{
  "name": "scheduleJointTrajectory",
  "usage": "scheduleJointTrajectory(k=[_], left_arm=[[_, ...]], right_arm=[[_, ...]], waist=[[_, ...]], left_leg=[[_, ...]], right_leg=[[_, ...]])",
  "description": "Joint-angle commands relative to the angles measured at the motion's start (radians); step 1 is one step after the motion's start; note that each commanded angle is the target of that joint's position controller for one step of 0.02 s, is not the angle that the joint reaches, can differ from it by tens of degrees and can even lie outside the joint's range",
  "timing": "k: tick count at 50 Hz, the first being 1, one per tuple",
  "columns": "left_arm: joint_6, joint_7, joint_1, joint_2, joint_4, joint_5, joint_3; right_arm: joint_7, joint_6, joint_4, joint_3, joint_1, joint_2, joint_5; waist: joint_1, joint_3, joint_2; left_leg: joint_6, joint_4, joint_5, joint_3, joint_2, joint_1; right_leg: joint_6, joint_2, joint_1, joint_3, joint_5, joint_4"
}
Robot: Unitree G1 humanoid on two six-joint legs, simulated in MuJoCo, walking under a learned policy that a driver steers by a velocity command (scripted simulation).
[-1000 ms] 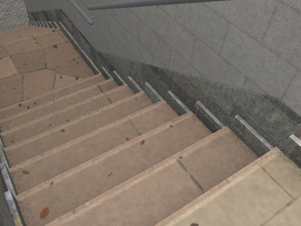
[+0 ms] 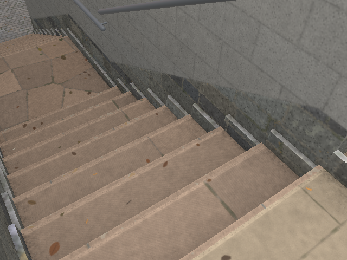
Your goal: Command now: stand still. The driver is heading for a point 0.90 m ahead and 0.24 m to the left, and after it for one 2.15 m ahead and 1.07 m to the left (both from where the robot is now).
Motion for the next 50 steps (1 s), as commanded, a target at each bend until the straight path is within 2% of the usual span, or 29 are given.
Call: scheduleJointTrajectory(k=[1, 3, 4, 5, 6, 7, 10, 16, 17, 18, 19, 20, 24, 39, 40, 41, 42, 43, 46, 50], left_arm=[[-0.014, 0.009, 0.031, 0.052, -0.022, 0.006, 0.014], [-0.012, 0.011, 0.032, 0.056, -0.011, 0.005, 0.014], [0.010, 0.003, 0.063, 0.008, -0.018, 0.026, 0.007], [0.018, 0.002, 0.059, 0.002, -0.018, 0.029, 0.008], [-0.003, 0.006, 0.033, 0.054, -0.013, 0.005, 0.018], [-0.013, 0.008, 0.039, 0.068, -0.012, -0.001, 0.021], [-0.020, 0.011, 0.038, 0.047, 0.010, 0.000, 0.013], [-0.014, 0.016, 0.034, 0.042, 0.047, 0.002, 0.011], [0.007, 0.008, 0.069, -0.007, 0.039, 0.024, 0.003], [0.016, 0.006, 0.064, -0.012, 0.040, 0.027, 0.004], [-0.004, 0.011, 0.032, 0.039, 0.046, 0.004, 0.014], [-0.013, 0.012, 0.042, 0.054, 0.048, -0.002, 0.017], [-0.018, 0.015, 0.042, 0.027, 0.080, 0.002, 0.010], [-0.013, 0.017, 0.033, 0.012, 0.167, 0.001, 0.005], [0.009, 0.010, 0.072, -0.034, 0.154, 0.024, -0.004], [0.017, 0.009, 0.066, -0.038, 0.152, 0.027, -0.002], [-0.002, 0.012, 0.032, 0.012, 0.160, 0.004, 0.010], [-0.011, 0.013, 0.038, 0.025, 0.158, -0.002, 0.011], [-0.018, 0.015, 0.045, -0.001, 0.180, -0.001, 0.004], [-0.013, 0.018, 0.038, -0.002, 0.194, 0.002, 0.003]], right_arm=[[0.002, -0.007, -0.023, -0.036, 0.051, -0.112, 0.002], [0.006, -0.008, -0.018, -0.039, 0.047, -0.106, 0.000], [0.019, -0.006, -0.035, -0.021, 0.025, -0.083, -0.025], [0.024, -0.008, -0.035, -0.023, 0.015, -0.094, -0.026], [0.013, -0.012, -0.015, -0.044, 0.023, -0.131, 0.000], [0.009, -0.013, -0.011, -0.044, 0.040, -0.121, 0.005], [0.005, -0.009, 0.005, -0.043, 0.055, -0.096, 0.001], [0.007, -0.007, 0.025, -0.048, 0.047, -0.090, 0.000], [0.020, -0.005, 0.009, -0.030, 0.035, -0.067, -0.023], [0.025, -0.007, 0.009, -0.030, 0.025, -0.077, -0.024], [0.013, -0.011, 0.027, -0.050, 0.022, -0.113, 0.000], [0.009, -0.012, 0.031, -0.050, 0.039, -0.105, 0.003], [0.005, -0.009, 0.052, -0.049, 0.054, -0.076, 0.000], [0.007, -0.014, 0.106, -0.047, 0.057, -0.055, -0.001], [0.019, -0.011, 0.086, -0.029, 0.050, -0.033, -0.022], [0.023, -0.012, 0.085, -0.029, 0.043, -0.042, -0.024], [0.012, -0.018, 0.103, -0.048, 0.041, -0.080, -0.002], [0.007, -0.019, 0.105, -0.047, 0.052, -0.073, 0.002], [0.003, -0.017, 0.119, -0.043, 0.070, -0.042, 0.000], [0.005, -0.015, 0.128, -0.043, 0.070, -0.037, -0.001]], waist=[[-0.010, 0.038, 0.007], [-0.008, 0.041, 0.012], [0.002, 0.074, -0.015], [-0.003, 0.085, 0.022], [-0.002, 0.042, 0.084], [-0.008, 0.014, 0.056], [-0.013, 0.024, 0.027], [-0.008, 0.046, 0.023], [-0.002, 0.080, -0.005], [-0.006, 0.092, 0.030], [-0.002, 0.054, 0.091], [-0.008, 0.027, 0.067], [-0.010, 0.046, 0.020], [-0.005, 0.065, 0.030], [-0.002, 0.099, -0.002], [-0.005, 0.109, 0.028], [-0.001, 0.068, 0.092], [-0.005, 0.044, 0.066], [-0.008, 0.050, 0.032], [-0.007, 0.064, 0.017]], left_leg=[[0.043, -0.132, 0.069, -0.090, 0.082, -0.119], [0.044, -0.139, 0.067, -0.093, 0.084, -0.123], [0.052, -0.180, 0.078, -0.143, 0.130, -0.123], [0.060, -0.192, 0.101, -0.159, 0.150, -0.124], [0.051, -0.153, 0.105, -0.111, 0.108, -0.120], [0.043, -0.139, 0.104, -0.095, 0.091, -0.107], [0.039, -0.142, 0.084, -0.087, 0.080, -0.099], [0.043, -0.158, 0.074, -0.097, 0.089, -0.106], [0.051, -0.195, 0.086, -0.143, 0.135, -0.105], [0.059, -0.205, 0.106, -0.157, 0.155, -0.107], [0.050, -0.170, 0.099, -0.111, 0.112, -0.107], [0.043, -0.159, 0.094, -0.096, 0.095, -0.098], [0.039, -0.158, 0.072, -0.088, 0.084, -0.094], [0.038, -0.183, 0.058, -0.097, 0.092, -0.096], [0.046, -0.212, 0.060, -0.136, 0.132, -0.090], [0.053, -0.220, 0.069, -0.149, 0.149, -0.090], [0.045, -0.193, 0.066, -0.111, 0.112, -0.098], [0.040, -0.181, 0.071, -0.097, 0.098, -0.092], [0.035, -0.171, 0.077, -0.085, 0.086, -0.082], [0.036, -0.169, 0.075, -0.086, 0.087, -0.085]], right_leg=[[-0.045, -0.040, 0.062, 0.050, 0.132, -0.019], [-0.047, -0.040, 0.062, 0.050, 0.126, -0.017], [-0.046, -0.019, 0.000, 0.010, 0.022, -0.045], [-0.047, -0.019, -0.008, 0.005, 0.019, -0.031], [-0.048, -0.029, 0.061, 0.036, 0.106, -0.012], [-0.052, -0.037, 0.076, 0.044, 0.145, -0.012], [-0.047, -0.045, 0.069, 0.051, 0.158, -0.015], [-0.048, -0.041, 0.065, 0.049, 0.140, -0.018], [-0.047, -0.023, 0.002, 0.009, 0.034, -0.045], [-0.049, -0.024, -0.006, 0.004, 0.027, -0.031], [-0.049, -0.032, 0.059, 0.034, 0.111, -0.016], [-0.051, -0.039, 0.074, 0.042, 0.142, -0.017], [-0.046, -0.045, 0.063, 0.050, 0.146, -0.024], [-0.047, -0.044, 0.068, 0.046, 0.126, -0.035], [-0.048, -0.028, 0.000, 0.007, 0.034, -0.061], [-0.050, -0.031, -0.012, 0.005, 0.028, -0.050], [-0.048, -0.038, 0.058, 0.036, 0.107, -0.031], [-0.051, -0.043, 0.074, 0.040, 0.131, -0.031], [-0.046, -0.047, 0.066, 0.046, 0.139, -0.035], [-0.048, -0.045, 0.054, 0.048, 0.127, -0.039]])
